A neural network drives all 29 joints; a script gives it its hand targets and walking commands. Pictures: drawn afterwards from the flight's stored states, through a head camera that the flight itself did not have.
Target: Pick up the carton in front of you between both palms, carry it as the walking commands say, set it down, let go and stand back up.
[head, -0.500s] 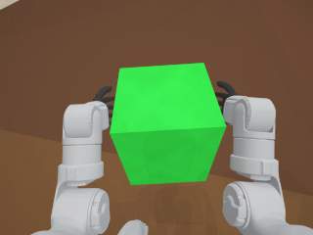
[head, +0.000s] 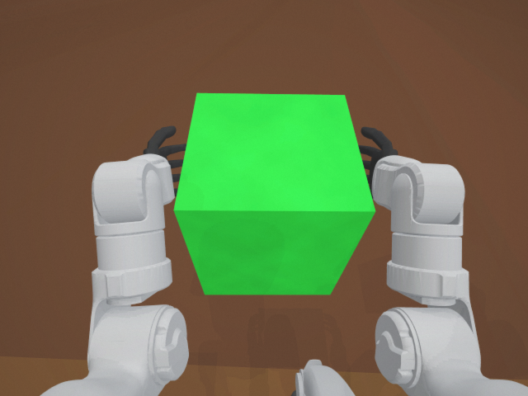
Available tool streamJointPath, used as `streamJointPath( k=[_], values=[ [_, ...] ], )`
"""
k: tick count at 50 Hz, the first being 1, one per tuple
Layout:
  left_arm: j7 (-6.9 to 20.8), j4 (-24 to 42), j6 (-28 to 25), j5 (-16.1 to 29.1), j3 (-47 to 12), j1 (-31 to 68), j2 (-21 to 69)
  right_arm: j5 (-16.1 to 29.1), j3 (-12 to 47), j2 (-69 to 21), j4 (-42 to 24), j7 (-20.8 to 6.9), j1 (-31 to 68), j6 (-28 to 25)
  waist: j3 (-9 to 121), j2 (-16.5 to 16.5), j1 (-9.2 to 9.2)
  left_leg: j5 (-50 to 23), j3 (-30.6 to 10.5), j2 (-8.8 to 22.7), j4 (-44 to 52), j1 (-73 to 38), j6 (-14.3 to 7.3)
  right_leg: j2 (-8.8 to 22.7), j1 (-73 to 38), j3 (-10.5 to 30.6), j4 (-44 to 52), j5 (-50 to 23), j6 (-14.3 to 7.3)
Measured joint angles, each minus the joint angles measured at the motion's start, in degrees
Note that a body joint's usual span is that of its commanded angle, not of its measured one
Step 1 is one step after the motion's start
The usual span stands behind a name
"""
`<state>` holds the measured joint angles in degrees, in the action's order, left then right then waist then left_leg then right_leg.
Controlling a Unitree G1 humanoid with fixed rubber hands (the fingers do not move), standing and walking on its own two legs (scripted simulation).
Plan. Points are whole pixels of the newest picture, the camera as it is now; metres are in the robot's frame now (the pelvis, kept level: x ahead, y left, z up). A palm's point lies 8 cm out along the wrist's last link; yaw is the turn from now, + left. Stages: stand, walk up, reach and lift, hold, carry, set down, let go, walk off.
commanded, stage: carry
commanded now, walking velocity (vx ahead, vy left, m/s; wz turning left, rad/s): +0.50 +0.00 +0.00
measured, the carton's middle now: (269, 202) +0.39 -0.03 +0.09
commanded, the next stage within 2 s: none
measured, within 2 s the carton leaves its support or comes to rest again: neither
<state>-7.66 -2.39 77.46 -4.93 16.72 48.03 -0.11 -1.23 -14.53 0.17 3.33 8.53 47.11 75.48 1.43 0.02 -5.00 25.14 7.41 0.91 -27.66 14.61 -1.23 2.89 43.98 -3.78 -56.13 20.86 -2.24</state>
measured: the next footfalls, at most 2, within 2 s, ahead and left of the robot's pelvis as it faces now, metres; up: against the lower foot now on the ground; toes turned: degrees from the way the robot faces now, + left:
right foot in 0.08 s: +0.25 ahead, -0.11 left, +0.03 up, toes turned -7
left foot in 0.50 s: +0.51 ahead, +0.10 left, +0.04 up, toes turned +7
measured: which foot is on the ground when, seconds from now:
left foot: down 0.00-0.12, up 0.14-0.48, down 0.50-0.98, up 1.00-1.00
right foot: up 0.00-0.06, down 0.08-0.50, up 0.52-0.94, down 0.96-1.00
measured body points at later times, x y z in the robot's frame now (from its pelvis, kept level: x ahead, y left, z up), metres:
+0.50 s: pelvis +0.32 +0.00 +0.02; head +0.34 +0.00 +0.47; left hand +0.71 +0.17 +0.20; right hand +0.72 -0.14 +0.20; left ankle +0.46 +0.09 -0.69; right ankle +0.21 -0.11 -0.70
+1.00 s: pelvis +0.65 -0.02 +0.03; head +0.66 -0.02 +0.48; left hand +1.01 +0.14 +0.14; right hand +1.01 -0.17 +0.14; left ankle +0.48 +0.09 -0.66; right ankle +0.75 -0.09 -0.69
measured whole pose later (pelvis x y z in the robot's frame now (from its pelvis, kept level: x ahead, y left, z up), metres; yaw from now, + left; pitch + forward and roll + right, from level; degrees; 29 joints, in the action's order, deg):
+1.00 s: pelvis +0.65 -0.02 +0.03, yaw +1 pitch +4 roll -1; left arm -7.1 -9.9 68.9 -5.2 13.3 38.2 2.1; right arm -3.8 -13.3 -1.0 8.5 6.8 37.1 69.0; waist 4.3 -1.6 -0.4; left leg 27.0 4.1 3.1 -45.2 10.7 0.4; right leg 0.3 28.4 -11.0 -30.1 5.4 -5.0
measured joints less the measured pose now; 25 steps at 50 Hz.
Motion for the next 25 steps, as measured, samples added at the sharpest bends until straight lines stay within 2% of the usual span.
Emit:
streamJointPath(
  k=[4, 5, 6, 9, 10, 12, 16, 19, 22, 25],
  values=[
    [0.05, -2.58, -0.27, 0.13, 0.00, 0.65, -0.25, -0.56, -0.62, 0.29, 2.51, -0.10, 1.34, 0.38, 2.42, -1.55, 2.13, 5.50, -0.90, 2.31, -1.56, -5.01, 2.07, -1.98, -7.08, -4.91, 16.95, -3.13, -1.13],
    [0.05, -4.31, -0.90, 0.04, -0.36, 1.07, -0.09, -0.64, -0.71, 0.97, 3.50, -0.34, 1.58, 0.41, 2.55, -2.51, 3.25, 7.22, -1.50, 3.68, -6.04, -4.64, 2.18, -2.84, -8.77, -6.13, 17.49, -4.69, -1.97],
    [0.04, -6.08, -1.66, -0.23, -1.04, 1.29, 0.18, -0.69, -1.04, 1.58, 4.53, -0.71, 1.46, 0.23, 2.63, -2.82, 4.44, 5.94, -2.85, 4.39, -13.64, -2.38, 1.89, -3.20, -9.43, -6.77, 15.74, -3.63, -2.62],
    [0.05, -8.41, -2.31, -0.34, -2.99, -0.41, 0.54, -1.29, -1.81, 1.97, 6.92, -1.44, 0.67, 0.29, 2.08, -1.36, 7.87, 3.29, -7.60, 1.40, -39.97, 8.74, 0.49, -3.20, -13.00, -6.18, 15.70, 0.24, -3.36],
    [-0.01, -8.06, -2.19, 0.23, -3.49, -1.39, 0.37, -1.67, -1.87, 1.73, 7.05, -1.46, 0.57, 0.63, 1.62, -1.10, 8.68, 2.02, -7.80, 0.76, -45.07, 12.28, -0.10, -3.12, -14.66, -5.85, 17.13, 0.39, -2.99],
    [-0.34, -6.52, -1.88, 1.58, -3.94, -2.85, -0.03, -2.48, -1.94, 1.05, 6.19, -1.46, 0.47, 1.25, 0.53, -0.93, 9.75, -0.23, -7.49, 0.53, -48.54, 18.37, -0.90, -2.97, -18.02, -5.43, 20.22, 0.70, -2.65],
    [-1.01, -2.92, -1.88, 3.19, -3.26, -2.85, -0.40, -3.39, -2.06, -0.02, 1.94, -1.47, 0.58, 1.68, -0.96, -0.77, 10.47, -2.48, -6.43, 1.50, -42.91, 27.00, -1.04, -2.59, -23.83, -4.91, 24.83, 2.14, -2.19],
    [-1.11, -1.31, -2.09, 3.34, -2.42, -1.54, -0.31, -3.74, -2.33, -0.44, -1.06, -1.48, 0.85, 1.76, -0.73, -0.76, 10.21, -5.22, -5.39, 2.51, -30.99, 28.90, -0.43, -2.45, -27.98, -4.57, 27.52, 3.92, -1.42],
    [-1.11, -2.02, -2.12, 3.11, -2.00, -0.18, -0.24, -3.66, -2.50, -0.22, -1.41, -1.50, 1.08, 1.79, 0.62, -0.56, 9.21, -9.93, -3.53, 2.45, -17.20, 26.24, -0.54, -2.06, -32.48, -4.28, 29.20, 6.70, 0.18],
    [-0.83, -4.35, -1.65, 2.65, -1.90, 0.68, -0.94, -3.46, -2.14, 0.13, 1.82, -1.51, 1.95, 1.40, 2.16, 0.33, 6.88, -15.04, 0.25, 0.47, -6.18, 19.30, -1.87, -0.30, -35.80, -3.75, 25.31, 11.54, 2.04]
  ],
)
